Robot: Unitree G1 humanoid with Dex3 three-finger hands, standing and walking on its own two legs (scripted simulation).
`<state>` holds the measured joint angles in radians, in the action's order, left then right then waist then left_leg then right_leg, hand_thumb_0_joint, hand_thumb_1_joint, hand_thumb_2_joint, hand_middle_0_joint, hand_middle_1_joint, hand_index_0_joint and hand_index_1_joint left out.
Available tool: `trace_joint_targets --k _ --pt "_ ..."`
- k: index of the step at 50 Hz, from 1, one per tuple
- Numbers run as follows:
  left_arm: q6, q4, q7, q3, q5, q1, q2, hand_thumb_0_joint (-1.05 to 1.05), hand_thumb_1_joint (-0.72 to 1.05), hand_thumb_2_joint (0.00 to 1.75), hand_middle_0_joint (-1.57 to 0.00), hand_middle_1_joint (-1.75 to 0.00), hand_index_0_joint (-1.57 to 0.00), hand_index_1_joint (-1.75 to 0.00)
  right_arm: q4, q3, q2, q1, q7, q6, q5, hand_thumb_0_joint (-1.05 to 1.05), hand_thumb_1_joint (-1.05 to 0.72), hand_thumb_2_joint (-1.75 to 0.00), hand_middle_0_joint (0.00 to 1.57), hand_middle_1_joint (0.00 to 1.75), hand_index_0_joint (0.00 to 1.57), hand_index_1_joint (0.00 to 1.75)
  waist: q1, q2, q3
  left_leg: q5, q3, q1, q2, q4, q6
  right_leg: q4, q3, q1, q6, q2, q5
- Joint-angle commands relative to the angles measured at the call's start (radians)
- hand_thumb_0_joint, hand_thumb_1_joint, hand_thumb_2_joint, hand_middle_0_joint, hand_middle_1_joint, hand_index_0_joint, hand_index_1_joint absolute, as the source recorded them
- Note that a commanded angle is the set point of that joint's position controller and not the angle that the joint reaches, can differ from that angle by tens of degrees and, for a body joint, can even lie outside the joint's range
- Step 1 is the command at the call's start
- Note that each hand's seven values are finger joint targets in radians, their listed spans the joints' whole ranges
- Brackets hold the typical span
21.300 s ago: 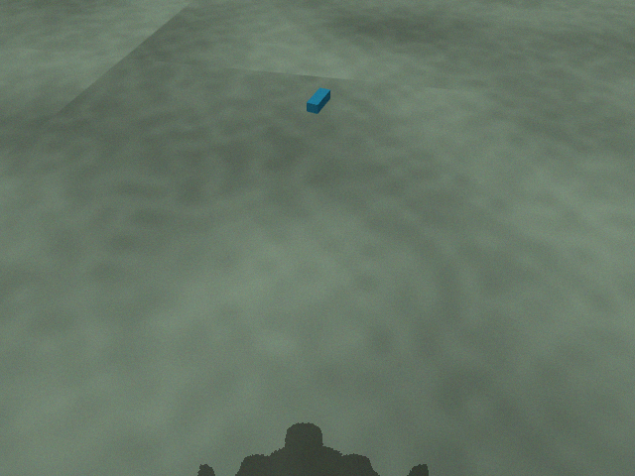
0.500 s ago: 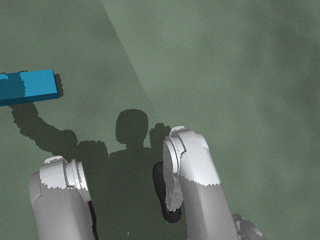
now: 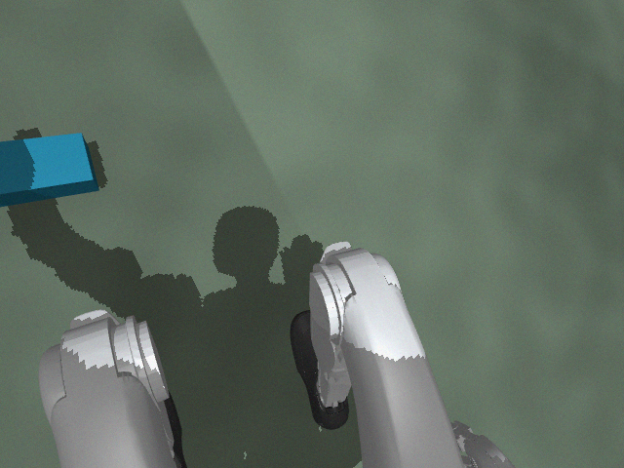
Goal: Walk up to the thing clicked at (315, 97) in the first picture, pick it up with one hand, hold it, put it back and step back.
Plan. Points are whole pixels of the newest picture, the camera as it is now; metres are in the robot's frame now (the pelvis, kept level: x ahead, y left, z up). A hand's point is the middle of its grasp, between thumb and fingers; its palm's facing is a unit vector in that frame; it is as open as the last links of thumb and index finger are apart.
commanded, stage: rise first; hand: left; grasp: from above
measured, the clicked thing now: (12, 173) +0.53 +0.28 -0.29
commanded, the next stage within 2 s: approach in 0.96 s
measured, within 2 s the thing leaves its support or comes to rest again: neither
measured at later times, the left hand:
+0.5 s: hand out of the picture +0.48 +0.32 -0.17, palm faces -0.45 -0.06 -0.89, open 14.1 cm
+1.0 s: hand out of the picture +0.48 +0.31 -0.16, palm faces -0.45 -0.06 -0.89, open 14.1 cm
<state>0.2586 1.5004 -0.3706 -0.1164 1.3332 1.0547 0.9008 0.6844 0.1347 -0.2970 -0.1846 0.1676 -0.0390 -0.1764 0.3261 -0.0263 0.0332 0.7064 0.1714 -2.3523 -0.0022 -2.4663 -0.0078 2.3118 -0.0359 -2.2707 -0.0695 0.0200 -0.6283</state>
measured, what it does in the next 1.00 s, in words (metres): stands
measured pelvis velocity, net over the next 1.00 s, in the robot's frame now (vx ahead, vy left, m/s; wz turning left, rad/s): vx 0.00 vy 0.00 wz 0.01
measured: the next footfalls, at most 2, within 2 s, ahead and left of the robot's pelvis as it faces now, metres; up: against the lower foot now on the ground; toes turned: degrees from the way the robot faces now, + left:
none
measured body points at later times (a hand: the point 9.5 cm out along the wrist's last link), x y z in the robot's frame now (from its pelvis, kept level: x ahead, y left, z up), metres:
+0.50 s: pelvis +0.00 +0.00 +0.00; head +0.25 +0.10 +0.36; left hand +0.50 +0.32 -0.12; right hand +0.03 -0.27 -0.08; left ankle +0.07 +0.12 -0.29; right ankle +0.12 -0.15 -0.29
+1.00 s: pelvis +0.00 +0.00 +0.00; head +0.25 +0.09 +0.37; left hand +0.50 +0.31 -0.11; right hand +0.03 -0.27 -0.08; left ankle +0.07 +0.12 -0.29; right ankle +0.12 -0.15 -0.29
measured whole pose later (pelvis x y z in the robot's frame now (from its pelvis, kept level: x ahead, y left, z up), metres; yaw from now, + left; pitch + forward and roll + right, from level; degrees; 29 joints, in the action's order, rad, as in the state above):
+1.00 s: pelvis +0.00 +0.00 +0.00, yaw +1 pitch +33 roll -11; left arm 0.25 1.50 -0.34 -0.09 1.32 1.08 0.88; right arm 0.68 0.13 -0.30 -0.19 0.16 -0.04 -0.16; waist 0.32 -0.02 0.02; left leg 0.70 0.17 -2.35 -0.01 -2.45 0.00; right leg 2.30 -0.03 -2.27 -0.07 0.02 -0.62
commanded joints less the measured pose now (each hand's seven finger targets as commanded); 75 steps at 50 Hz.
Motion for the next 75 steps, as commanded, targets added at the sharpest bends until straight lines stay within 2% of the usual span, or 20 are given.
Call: trace_joint_targets --k 1,8,10,18,23,26,28,33,43,47,49,52,53,56,58,59,64,67,71,75 --pt "-0.002 -0.145 -0.036 -0.032 -0.026 0.308 0.260 0.00 -0.55 1.02 -0.06 -1.02 -0.06 -1.02 0.002 -0.084 -0.286 -0.222 -0.009 0.006 -0.001 0.00 -0.90 -0.90 0.20 0.30 0.20 0.30 0.016 0.397 -0.690 -0.212 -0.104 0.541 -0.010 0.284 -0.012 -0.190 -0.144 0.334 0.091 -0.032 0.202" --pt "0.002 -0.129 -0.026 -0.008 -0.027 0.322 0.238 0.00 -0.55 1.03 -0.06 -1.02 -0.06 -1.02 0.003 -0.082 -0.284 -0.220 -0.010 0.001 0.004 0.00 -0.90 -0.90 0.20 0.30 0.20 0.30 0.028 0.387 -0.646 -0.173 -0.100 0.522 -0.010 0.284 -0.014 -0.199 -0.144 0.308 0.093 -0.033 0.172" --pt "0.008 -0.146 -0.028 -0.008 -0.025 0.319 0.246 0.00 -0.56 1.03 -0.07 -1.02 -0.06 -1.02 0.004 -0.079 -0.282 -0.218 -0.013 0.003 0.003 0.00 -0.90 -0.90 0.20 0.30 0.20 0.30 0.016 0.392 -0.688 -0.189 -0.100 0.530 -0.010 0.286 -0.012 -0.196 -0.145 0.332 0.094 -0.037 0.185" --pt "-0.005 -0.123 -0.030 -0.005 -0.019 0.316 0.235 0.00 -0.55 1.03 -0.07 -1.02 -0.06 -1.02 0.005 -0.083 -0.281 -0.217 -0.012 0.003 0.010 0.00 -0.90 -0.90 0.20 0.30 0.20 0.30 0.016 0.410 -0.674 -0.204 -0.102 0.539 -0.010 0.291 -0.009 -0.192 -0.145 0.312 0.097 -0.036 0.194" --pt "-0.006 -0.138 -0.025 0.006 -0.022 0.346 0.212 0.00 -0.56 1.03 -0.07 -1.01 -0.06 -1.02 0.002 -0.084 -0.289 -0.225 -0.012 -0.001 0.006 0.00 -0.90 -0.90 0.20 0.30 0.20 0.30 0.036 0.412 -0.652 -0.183 -0.083 0.560 -0.009 0.309 -0.005 -0.188 -0.152 0.278 0.093 -0.027 0.180" --pt "-0.007 -0.155 -0.019 -0.015 -0.022 0.331 0.247 0.00 -0.55 1.03 -0.07 -1.01 -0.06 -1.02 -0.005 -0.088 -0.290 -0.220 -0.011 0.000 0.009 0.00 -0.90 -0.90 0.20 0.30 0.20 0.30 0.009 0.441 -0.692 -0.202 -0.087 0.583 -0.010 0.314 -0.002 -0.183 -0.147 0.289 0.094 -0.026 0.189" --pt "-0.006 -0.143 -0.013 0.008 -0.024 0.339 0.204 0.00 -0.57 1.04 -0.07 -1.01 -0.06 -1.02 -0.004 -0.089 -0.282 -0.223 -0.009 0.000 0.011 0.00 -0.90 -0.90 0.20 0.30 0.20 0.30 0.036 0.411 -0.660 -0.198 -0.089 0.565 -0.008 0.299 -0.004 -0.189 -0.148 0.286 0.095 -0.030 0.189" --pt "0.001 -0.168 -0.015 -0.010 -0.023 0.357 0.237 0.00 -0.56 1.04 -0.07 -1.01 -0.06 -1.02 -0.001 -0.088 -0.285 -0.234 -0.009 0.002 0.011 0.00 -0.90 -0.90 0.20 0.30 0.20 0.30 0.025 0.417 -0.687 -0.219 -0.092 0.560 -0.011 0.299 -0.005 -0.186 -0.146 0.307 0.094 -0.029 0.206" --pt "-0.004 -0.155 -0.008 -0.005 -0.030 0.343 0.243 0.00 -0.56 1.04 -0.07 -1.01 -0.06 -1.02 -0.002 -0.087 -0.281 -0.229 -0.012 0.005 0.021 0.00 -0.90 -0.90 0.20 0.30 0.20 0.30 0.010 0.381 -0.702 -0.199 -0.112 0.520 -0.016 0.290 -0.014 -0.204 -0.136 0.339 0.096 -0.033 0.190" --pt "-0.008 -0.135 -0.002 0.008 -0.028 0.340 0.211 0.00 -0.56 1.04 -0.07 -1.01 -0.06 -1.02 -0.001 -0.089 -0.280 -0.234 -0.013 0.002 0.017 0.00 -0.90 -0.90 0.20 0.30 0.20 0.30 0.025 0.396 -0.672 -0.196 -0.103 0.546 -0.013 0.301 -0.008 -0.203 -0.142 0.308 0.097 -0.032 0.183" --pt "-0.006 -0.153 -0.005 -0.011 -0.034 0.345 0.244 0.00 -0.57 1.05 -0.07 -1.00 -0.06 -1.02 -0.009 -0.090 -0.286 -0.227 -0.014 0.003 0.020 0.00 -0.90 -0.90 0.20 0.30 0.20 0.30 0.015 0.395 -0.693 -0.193 -0.100 0.539 -0.014 0.301 -0.008 -0.200 -0.142 0.319 0.099 -0.031 0.181" --pt "-0.002 -0.172 -0.004 -0.005 -0.032 0.351 0.233 0.00 -0.56 1.04 -0.07 -1.00 -0.06 -1.01 -0.005 -0.091 -0.281 -0.224 -0.015 0.006 0.022 0.00 -0.90 -0.90 0.20 0.30 0.20 0.30 0.010 0.416 -0.721 -0.213 -0.097 0.567 -0.013 0.304 -0.003 -0.190 -0.143 0.311 0.100 -0.030 0.197" --pt "-0.005 -0.146 -0.003 0.004 -0.030 0.346 0.227 0.00 -0.61 1.11 -0.07 -0.97 -0.03 -1.02 -0.006 -0.088 -0.278 -0.224 -0.015 0.006 0.022 0.00 -0.91 -0.90 0.20 0.30 0.20 0.30 0.017 0.407 -0.696 -0.206 -0.105 0.543 -0.014 0.293 -0.008 -0.195 -0.140 0.317 0.100 -0.032 0.193" --pt "-0.002 -0.170 -0.005 0.001 -0.033 0.376 0.221 0.00 -0.55 1.02 -0.07 -1.05 -0.07 -1.05 -0.007 -0.091 -0.277 -0.226 -0.016 0.007 0.021 0.00 -0.90 -0.90 0.20 0.30 0.20 0.30 0.026 0.385 -0.696 -0.192 -0.109 0.514 -0.015 0.290 -0.012 -0.202 -0.139 0.326 0.097 -0.032 0.185" --pt "-0.001 -0.176 -0.002 0.019 -0.034 0.401 0.186 0.00 -0.55 1.02 -0.07 -1.06 -0.07 -1.06 -0.010 -0.090 -0.274 -0.231 -0.016 0.000 0.018 0.00 -0.90 -0.90 0.20 0.30 0.20 0.30 0.046 0.380 -0.685 -0.181 -0.113 0.518 -0.012 0.287 -0.013 -0.211 -0.138 0.331 0.096 -0.034 0.179" --pt "-0.005 -0.146 0.001 0.057 -0.035 0.413 0.140 0.00 -0.56 1.03 -0.07 -1.06 -0.07 -1.06 0.007 -0.088 -0.270 -0.241 -0.017 0.000 0.018 0.00 -0.90 -0.90 0.20 0.30 0.20 0.30 0.061 0.374 -0.670 -0.174 -0.114 0.511 -0.012 0.278 -0.014 -0.214 -0.137 0.322 0.096 -0.036 0.179" --pt "-0.018 -0.117 -0.004 0.103 -0.029 0.489 0.091 0.00 -0.54 1.01 -0.07 -1.07 -0.08 -1.07 0.010 -0.082 -0.274 -0.251 -0.021 -0.006 0.012 0.00 -0.90 -0.90 0.20 0.30 0.20 0.30 0.092 0.409 -0.663 -0.172 -0.102 0.542 -0.009 0.292 -0.005 -0.204 -0.152 0.289 0.101 -0.039 0.178" --pt "-0.040 -0.074 -0.021 0.093 -0.016 0.531 0.124 0.00 -0.54 1.02 -0.08 -1.06 -0.08 -1.06 0.008 -0.068 -0.285 -0.262 -0.024 -0.009 0.008 0.00 -0.90 -0.90 0.20 0.30 0.20 0.30 0.103 0.417 -0.641 -0.177 -0.103 0.527 -0.012 0.289 -0.006 -0.202 -0.152 0.288 0.100 -0.037 0.186" --pt "-0.082 -0.058 -0.044 0.059 0.011 0.527 0.186 0.00 -0.54 1.03 -0.08 -1.06 -0.08 -1.06 -0.012 -0.052 -0.289 -0.260 -0.024 -0.008 0.008 0.00 -0.90 -0.90 0.20 0.30 0.20 0.30 0.084 0.448 -0.698 -0.238 -0.108 0.548 -0.011 0.287 -0.005 -0.190 -0.149 0.329 0.101 -0.038 0.234" --pt "-0.127 -0.030 -0.047 0.034 -0.002 0.476 0.220 0.00 -0.55 1.04 -0.08 -1.04 -0.08 -1.04 -0.043 -0.039 -0.297 -0.234 -0.027 -0.005 0.021 0.00 -0.90 -0.90 0.20 0.30 0.20 0.30 0.065 0.450 -0.703 -0.239 -0.103 0.534 -0.009 0.297 -0.008 -0.179 -0.147 0.328 0.104 -0.037 0.232"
